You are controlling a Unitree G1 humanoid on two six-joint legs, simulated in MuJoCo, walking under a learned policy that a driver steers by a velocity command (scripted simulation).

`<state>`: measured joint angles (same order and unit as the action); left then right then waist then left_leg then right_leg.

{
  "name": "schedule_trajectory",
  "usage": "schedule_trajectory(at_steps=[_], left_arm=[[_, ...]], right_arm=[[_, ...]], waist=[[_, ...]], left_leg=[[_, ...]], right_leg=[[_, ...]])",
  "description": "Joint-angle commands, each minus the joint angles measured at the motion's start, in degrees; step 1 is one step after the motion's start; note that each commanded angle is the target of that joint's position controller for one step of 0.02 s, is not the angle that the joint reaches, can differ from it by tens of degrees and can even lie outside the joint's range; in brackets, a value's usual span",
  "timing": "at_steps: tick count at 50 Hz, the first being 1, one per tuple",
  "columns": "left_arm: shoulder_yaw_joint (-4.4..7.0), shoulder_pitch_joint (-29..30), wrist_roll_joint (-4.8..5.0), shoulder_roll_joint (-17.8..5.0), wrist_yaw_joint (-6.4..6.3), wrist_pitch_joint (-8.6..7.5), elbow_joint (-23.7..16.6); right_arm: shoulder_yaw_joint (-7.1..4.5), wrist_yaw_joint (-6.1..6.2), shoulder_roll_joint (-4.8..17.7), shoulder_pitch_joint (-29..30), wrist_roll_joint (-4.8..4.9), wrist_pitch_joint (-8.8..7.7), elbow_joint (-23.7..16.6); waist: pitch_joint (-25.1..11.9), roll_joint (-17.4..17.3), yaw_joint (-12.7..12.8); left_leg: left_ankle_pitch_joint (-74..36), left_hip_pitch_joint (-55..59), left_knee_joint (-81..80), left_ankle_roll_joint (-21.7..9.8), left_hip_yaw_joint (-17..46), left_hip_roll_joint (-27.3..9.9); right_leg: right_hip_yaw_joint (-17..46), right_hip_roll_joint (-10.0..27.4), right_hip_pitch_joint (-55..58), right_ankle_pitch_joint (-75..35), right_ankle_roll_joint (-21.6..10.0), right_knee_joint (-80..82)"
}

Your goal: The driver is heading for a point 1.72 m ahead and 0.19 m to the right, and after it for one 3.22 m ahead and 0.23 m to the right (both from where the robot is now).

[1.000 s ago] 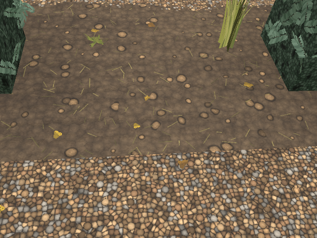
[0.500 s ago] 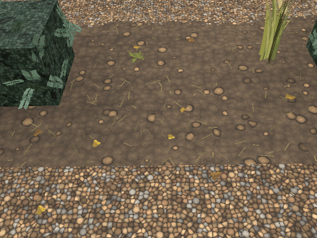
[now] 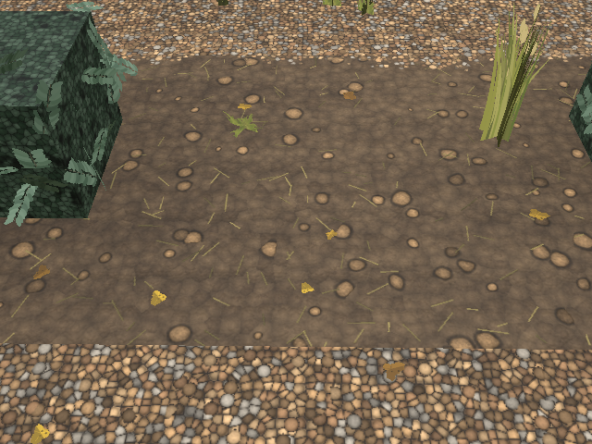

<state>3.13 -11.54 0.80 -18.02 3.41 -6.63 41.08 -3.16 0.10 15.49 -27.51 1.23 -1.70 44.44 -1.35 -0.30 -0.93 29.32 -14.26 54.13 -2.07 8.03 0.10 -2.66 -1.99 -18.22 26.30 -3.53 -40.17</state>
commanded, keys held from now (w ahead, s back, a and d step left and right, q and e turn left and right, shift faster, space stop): w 0.04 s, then no key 0.96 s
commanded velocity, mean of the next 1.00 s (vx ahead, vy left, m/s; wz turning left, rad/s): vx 0.12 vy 0.00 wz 0.00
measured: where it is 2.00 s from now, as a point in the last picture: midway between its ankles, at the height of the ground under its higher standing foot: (319, 443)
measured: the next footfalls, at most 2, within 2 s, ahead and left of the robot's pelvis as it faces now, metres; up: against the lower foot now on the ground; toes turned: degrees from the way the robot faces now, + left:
left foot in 0.42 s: +0.36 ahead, +0.08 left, -0.18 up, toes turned -4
right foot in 0.74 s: +0.38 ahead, -0.17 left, -0.18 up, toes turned +2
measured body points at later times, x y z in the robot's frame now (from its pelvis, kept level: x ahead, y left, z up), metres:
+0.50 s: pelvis +0.25 +0.02 -0.16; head +0.29 +0.02 +0.29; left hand +0.22 +0.26 -0.30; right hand +0.42 -0.19 -0.27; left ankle +0.32 +0.08 -0.89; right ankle +0.07 -0.12 -0.66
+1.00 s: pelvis +0.33 -0.03 -0.16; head +0.34 -0.05 +0.29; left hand +0.42 +0.22 -0.28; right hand +0.39 -0.28 -0.31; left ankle +0.32 +0.08 -0.89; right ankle +0.34 -0.17 -0.89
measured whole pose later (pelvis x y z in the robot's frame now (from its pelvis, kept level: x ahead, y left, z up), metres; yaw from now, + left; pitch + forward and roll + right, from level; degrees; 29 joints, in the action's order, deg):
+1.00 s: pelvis +0.33 -0.03 -0.16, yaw -1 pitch +0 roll +1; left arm 3.3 -14.1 -0.4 -11.6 -1.7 -0.4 49.6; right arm -2.4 1.0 11.4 -16.1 -0.8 0.2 50.5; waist 1.3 -0.3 -0.4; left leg 17.1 -12.6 30.1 -0.7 2.0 3.1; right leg 4.6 1.0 -16.0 17.2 1.5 -33.6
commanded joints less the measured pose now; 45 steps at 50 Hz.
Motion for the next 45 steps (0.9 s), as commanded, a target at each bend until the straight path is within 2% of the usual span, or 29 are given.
schedule_trajectory(at_steps=[1,2,3,4,6,7,8,10,12,16,18,20,21,22,23,24,25,26,27,28,29,31,33,37,38,39,40,42,45], left_arm=[[2.47,-20.0,1.34,-10.0,-0.43,0.39,4.2],[2.10,-15.0,1.37,-9.2,-0.11,-0.46,3.4],[0.61,-8.9,1.01,-5.6,-0.09,-0.49,2.0],[0.72,-6.0,-0.10,-6.2,-0.17,-0.37,1.8],[0.71,-6.1,-1.14,-6.4,-1.75,0.14,3.4],[0.07,-8.8,-0.50,-4.6,-3.30,-0.32,3.8],[-0.25,-12.2,0.06,-4.3,-4.64,-0.64,4.9],[-0.98,-15.7,0.73,-2.5,-7.26,0.67,6.4],[-1.08,-16.0,0.59,-3.3,-7.76,1.62,7.0],[-1.91,-19.0,0.67,1.4,-6.84,4.22,7.2],[-1.65,-19.5,1.01,1.8,-7.42,5.64,7.3],[-1.78,-19.3,0.70,2.1,-6.22,6.70,8.6],[-1.44,-21.7,-0.78,3.5,-4.68,5.55,9.5],[-2.72,-27.9,0.53,5.5,-4.08,4.88,10.4],[-2.95,-30.4,1.69,1.0,-3.26,3.71,8.6],[-2.69,-26.2,1.58,-1.0,-3.21,3.63,7.1],[-3.38,-23.3,2.05,0.2,-3.88,4.19,4.4],[-2.00,-18.4,1.25,-2.2,-5.60,5.24,5.7],[-1.28,-14.2,-0.05,-3.1,-7.04,6.75,5.6],[-1.00,-13.6,-1.15,-0.5,-7.34,7.20,5.5],[-1.34,-13.0,-2.24,1.6,-7.56,6.82,5.1],[-1.82,-8.8,-1.57,4.4,-7.69,5.98,4.4],[-1.25,-8.9,-0.57,4.7,-7.58,7.01,4.7],[-0.16,-6.6,-2.91,3.0,-6.89,8.77,3.9],[0.46,-6.3,-2.53,0.1,-6.78,8.81,3.3],[1.65,-4.3,-1.59,-3.2,-6.67,8.33,3.2],[2.00,-4.9,-1.48,-2.0,-6.28,7.93,4.1],[1.31,-4.3,-1.62,0.9,-5.80,6.98,4.9],[1.18,-3.1,-1.34,1.6,-5.32,6.01,5.3]], right_arm=[[0.93,-0.04,-0.8,7.5,3.59,-4.11,-10.5],[0.24,1.10,2.9,13.1,3.77,-3.64,-11.2],[-0.47,1.93,5.5,15.1,2.18,-2.51,-10.4],[-0.24,1.95,4.8,12.7,0.77,-1.63,-9.3],[-0.10,0.63,3.9,12.0,-1.42,-1.31,-7.9],[-0.59,-0.47,5.2,16.2,-0.50,-2.48,-9.1],[0.08,-1.45,3.4,21.5,-1.32,-3.53,-10.4],[1.29,-3.72,-0.5,24.9,-3.44,-4.75,-10.8],[1.37,-4.92,-1.2,26.0,-2.75,-4.02,-11.2],[1.74,-5.68,-0.7,30.6,-1.51,-2.49,-13.5],[1.70,-5.27,-1.0,25.4,-1.34,-3.06,-10.5],[0.74,-4.38,-0.7,8.6,-2.46,-3.32,-3.1],[-0.21,-4.06,3.0,0.4,-3.08,-3.31,-0.2],[0.35,-4.00,4.7,-2.4,-3.92,-3.16,0.1],[-0.68,-3.86,5.7,-0.5,-2.29,-2.49,1.2],[-0.20,-3.65,3.8,5.8,-2.31,-1.40,-0.5],[0.01,-2.89,4.6,13.4,-2.07,-1.45,-0.1],[0.80,-1.55,2.2,20.7,-1.49,-1.47,-4.8],[1.58,-1.05,1.2,23.8,-2.34,-1.98,-4.3],[1.60,-0.90,2.5,22.4,-2.20,-2.35,-3.0],[1.22,-0.60,3.2,19.7,-2.76,-2.61,-1.3],[1.12,0.33,1.6,15.7,-2.48,-1.59,0.6],[0.93,0.27,2.2,11.7,-2.32,-0.80,2.8],[1.88,-0.75,-1.7,11.5,-2.43,0.03,3.1],[1.95,-0.92,-1.9,10.3,-2.85,-0.09,2.8],[0.99,-0.77,0.7,9.5,-2.33,-0.41,2.5],[0.45,-0.15,2.1,10.7,-1.92,-0.25,2.7],[0.35,0.78,0.9,11.3,-1.99,0.40,2.6],[0.19,0.99,-0.4,8.7,-2.34,1.07,3.4]], waist=[[1.7,14.3,3.7],[7.6,4.0,1.8],[10.5,-4.1,0.0],[9.1,-0.9,-2.1],[7.4,-0.2,-1.9],[7.7,0.3,-1.1],[7.5,3.0,1.8],[3.7,1.3,4.0],[2.5,3.1,3.8],[5.0,2.0,6.1],[5.1,0.8,5.0],[0.1,-1.6,-0.9],[-6.7,-10.8,-2.7],[-14.4,-12.2,-2.6],[-23.2,-12.5,-1.2],[-23.8,-5.2,0.0],[-23.3,-4.2,4.9],[-17.2,7.6,4.9],[-10.3,7.7,5.7],[-2.9,7.3,6.9],[-2.0,0.9,6.1],[-3.7,-5.8,2.8],[-6.7,-8.1,2.6],[1.2,-4.5,3.4],[2.9,-1.9,2.2],[4.9,1.7,0.9],[4.7,2.8,2.3],[3.9,5.5,1.7],[1.5,6.5,0.3]], left_leg=[[2.6,-44.0,30.6,-3.8,4.9,6.0],[-0.6,-45.5,27.2,-4.1,3.7,0.9],[-5.3,-41.1,22.5,-3.2,2.3,-2.0],[-6.9,-34.3,18.0,-1.8,1.2,-4.1],[-18.9,-30.4,12.9,0.1,-2.0,-4.6],[-26.8,-31.8,3.5,-0.6,-1.9,-4.3],[-34.7,-32.5,-2.3,-0.9,-4.3,-3.5],[-62.2,-14.4,-19.1,-1.5,-8.3,1.3],[-69.3,-5.2,-21.2,-1.6,-7.7,3.0],[-64.4,-9.7,-30.5,-0.9,-5.4,0.9],[-65.0,-11.8,-41.6,0.1,-2.4,-3.2],[-76.1,8.2,-49.1,-0.6,-7.0,-4.8],[-99.9,29.7,-37.0,-4.8,-1.8,-11.7],[-126.0,47.3,-14.6,-10.0,3.9,-19.8],[-118.4,51.6,-10.2,-18.6,12.1,-25.4],[-102.7,43.6,-15.4,-20.6,13.4,-24.7],[-74.5,34.2,-21.9,-24.2,21.4,-28.0],[-53.0,17.4,-30.6,-23.0,21.9,-27.5],[-52.2,2.1,-33.3,-20.8,21.1,-25.6],[-51.9,-7.9,-35.2,-17.3,12.5,-18.7],[-53.6,-9.4,-35.1,-15.6,8.0,-14.2],[-50.2,-7.9,-35.1,-10.7,-1.0,-6.0],[-42.7,-6.1,-35.4,-9.9,1.1,-7.4],[-2.8,-13.6,-38.9,-3.6,4.7,-5.1],[0.9,-16.6,-38.4,-2.0,4.6,-3.6],[-2.6,-16.9,-38.3,-0.9,2.3,-1.0],[-4.5,-12.4,-36.5,-0.2,-0.7,0.2],[-9.0,-7.7,-32.8,0.3,-3.0,1.0],[-16.7,-1.4,-29.1,0.8,-4.5,1.4]], right_leg=[[41.5,24.4,26.0,-20.7,-17.6,22.4],[44.2,25.9,17.8,-12.4,-18.0,24.2],[36.1,23.3,10.1,-18.5,-15.5,23.7],[31.6,21.5,4.4,-28.3,-14.4,21.5],[21.9,16.4,3.2,-40.1,-11.7,18.8],[15.8,11.5,4.9,-29.7,-7.8,18.9],[14.6,10.4,6.2,-30.6,-6.8,18.0],[6.9,4.2,-3.1,-18.9,-4.2,15.2],[6.5,4.2,-7.5,-12.4,-3.0,11.8],[9.6,4.5,2.0,-6.4,-2.9,-3.7],[10.8,4.5,11.0,-8.9,-2.8,-15.2],[6.7,1.6,3.9,-14.3,-1.0,-35.7],[3.3,-4.0,-13.6,18.2,1.0,-56.3],[10.1,-5.4,-30.2,32.3,3.4,-70.5],[18.1,-1.2,-35.2,26.2,5.1,-71.6],[17.8,3.1,-34.2,22.5,6.5,-68.8],[15.8,7.2,-33.0,16.0,7.7,-66.1],[15.9,7.2,-27.6,2.1,8.1,-56.3],[14.2,7.4,-19.2,-2.9,8.6,-51.7],[13.1,8.3,-14.6,-7.9,9.7,-37.9],[11.8,8.1,-11.7,-11.0,10.5,-28.5],[7.9,6.1,-2.3,-12.8,10.4,-6.4],[7.0,4.2,4.0,-15.0,10.4,-2.6],[8.8,6.3,11.3,-18.9,6.8,9.6],[10.1,8.5,13.6,-20.2,5.1,9.9],[9.6,8.0,12.3,-19.3,3.7,8.8],[8.7,6.2,7.9,-14.5,3.6,10.0],[9.1,5.9,5.7,-17.4,4.1,12.2],[9.3,5.8,4.4,-20.5,3.8,12.3]])
Keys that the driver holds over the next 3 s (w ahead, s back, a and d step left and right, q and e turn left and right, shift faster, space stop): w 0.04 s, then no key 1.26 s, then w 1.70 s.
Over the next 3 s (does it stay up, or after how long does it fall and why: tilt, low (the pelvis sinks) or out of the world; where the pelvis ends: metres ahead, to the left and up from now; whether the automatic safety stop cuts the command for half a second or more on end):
stays up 1.10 0.01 -0.14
